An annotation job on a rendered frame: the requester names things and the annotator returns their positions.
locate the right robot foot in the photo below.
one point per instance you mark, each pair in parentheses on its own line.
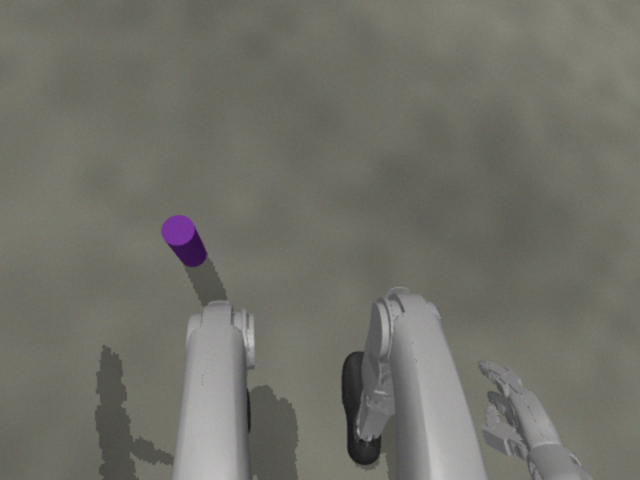
(360,451)

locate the right robot arm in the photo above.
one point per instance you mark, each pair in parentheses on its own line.
(555,462)

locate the can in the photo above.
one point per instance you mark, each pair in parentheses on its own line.
(181,235)

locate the right robot hand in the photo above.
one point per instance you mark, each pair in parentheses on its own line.
(530,425)

